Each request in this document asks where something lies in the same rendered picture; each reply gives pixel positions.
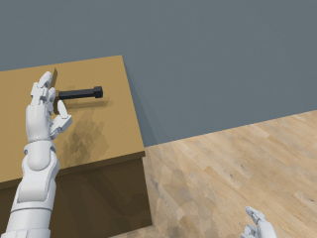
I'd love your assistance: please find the right robot hand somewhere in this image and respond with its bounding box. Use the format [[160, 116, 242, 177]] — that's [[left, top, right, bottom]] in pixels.
[[241, 206, 277, 238]]

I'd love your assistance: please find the robot left forearm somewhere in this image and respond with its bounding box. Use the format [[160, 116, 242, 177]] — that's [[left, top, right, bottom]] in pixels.
[[0, 140, 60, 238]]

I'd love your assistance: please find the counter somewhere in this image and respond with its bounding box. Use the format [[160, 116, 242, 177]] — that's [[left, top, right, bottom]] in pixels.
[[0, 55, 153, 238]]

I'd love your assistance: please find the left robot hand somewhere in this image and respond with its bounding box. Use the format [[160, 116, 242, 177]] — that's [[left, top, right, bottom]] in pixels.
[[26, 71, 72, 144]]

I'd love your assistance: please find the tap lever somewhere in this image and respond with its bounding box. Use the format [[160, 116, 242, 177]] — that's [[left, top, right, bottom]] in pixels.
[[58, 86, 103, 100]]

